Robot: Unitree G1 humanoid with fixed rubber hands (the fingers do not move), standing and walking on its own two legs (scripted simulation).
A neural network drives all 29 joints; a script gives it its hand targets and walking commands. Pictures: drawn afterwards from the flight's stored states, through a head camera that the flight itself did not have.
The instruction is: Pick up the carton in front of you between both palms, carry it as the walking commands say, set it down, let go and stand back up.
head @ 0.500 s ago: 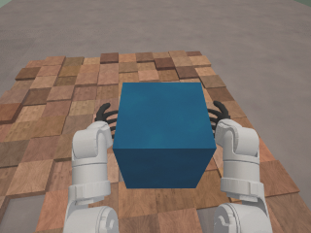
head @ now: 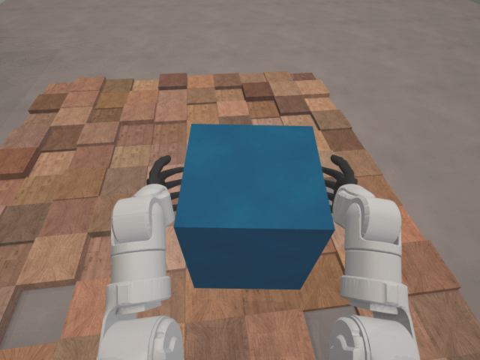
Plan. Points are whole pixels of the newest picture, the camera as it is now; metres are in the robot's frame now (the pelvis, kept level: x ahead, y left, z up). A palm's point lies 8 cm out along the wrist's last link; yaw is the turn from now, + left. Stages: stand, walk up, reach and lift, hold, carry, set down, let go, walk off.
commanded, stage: carry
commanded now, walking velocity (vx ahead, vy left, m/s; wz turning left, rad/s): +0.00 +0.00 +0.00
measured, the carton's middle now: (249, 212) +0.35 +0.00 +0.05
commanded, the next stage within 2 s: none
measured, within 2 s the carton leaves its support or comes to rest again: neither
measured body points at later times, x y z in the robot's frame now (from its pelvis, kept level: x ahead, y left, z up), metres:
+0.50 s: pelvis -0.04 +0.00 -0.01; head -0.07 +0.00 +0.44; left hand +0.30 +0.15 +0.10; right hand +0.30 -0.16 +0.11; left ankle +0.10 +0.09 -0.72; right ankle +0.06 -0.11 -0.73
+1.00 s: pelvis -0.06 +0.00 -0.01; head -0.10 +0.00 +0.44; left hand +0.28 +0.14 +0.11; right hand +0.27 -0.17 +0.11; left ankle +0.06 +0.08 -0.73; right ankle -0.01 -0.11 -0.73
